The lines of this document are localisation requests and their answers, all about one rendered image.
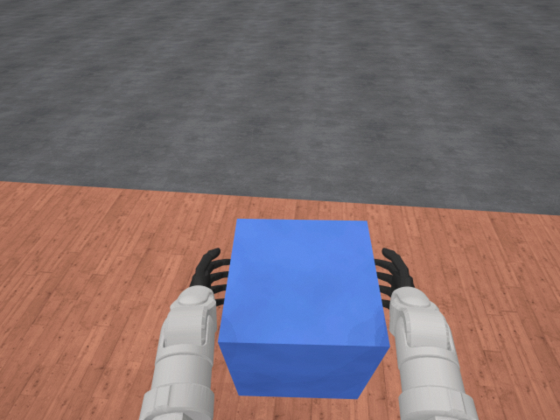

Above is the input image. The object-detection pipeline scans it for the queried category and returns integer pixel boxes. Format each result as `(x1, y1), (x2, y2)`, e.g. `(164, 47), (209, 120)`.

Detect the left robot hand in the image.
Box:
(189, 248), (231, 306)

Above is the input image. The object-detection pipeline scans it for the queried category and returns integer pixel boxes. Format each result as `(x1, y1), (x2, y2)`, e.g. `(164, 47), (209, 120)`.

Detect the carton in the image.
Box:
(218, 219), (390, 399)

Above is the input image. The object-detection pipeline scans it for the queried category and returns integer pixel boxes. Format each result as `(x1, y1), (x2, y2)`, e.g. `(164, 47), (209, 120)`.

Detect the robot left forearm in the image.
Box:
(139, 285), (217, 420)

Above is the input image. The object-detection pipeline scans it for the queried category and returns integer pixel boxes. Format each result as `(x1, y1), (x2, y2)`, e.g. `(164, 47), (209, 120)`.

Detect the right robot hand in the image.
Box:
(374, 248), (415, 309)

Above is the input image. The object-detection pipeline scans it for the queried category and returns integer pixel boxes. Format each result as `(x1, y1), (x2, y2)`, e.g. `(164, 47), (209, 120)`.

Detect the robot right forearm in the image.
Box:
(389, 287), (479, 420)

